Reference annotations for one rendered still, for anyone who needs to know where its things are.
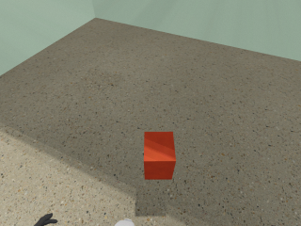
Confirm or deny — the left robot hand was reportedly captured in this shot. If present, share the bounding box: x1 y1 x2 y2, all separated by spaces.
34 213 57 226

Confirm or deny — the carton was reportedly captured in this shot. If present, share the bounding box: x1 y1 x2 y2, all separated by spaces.
144 132 176 180

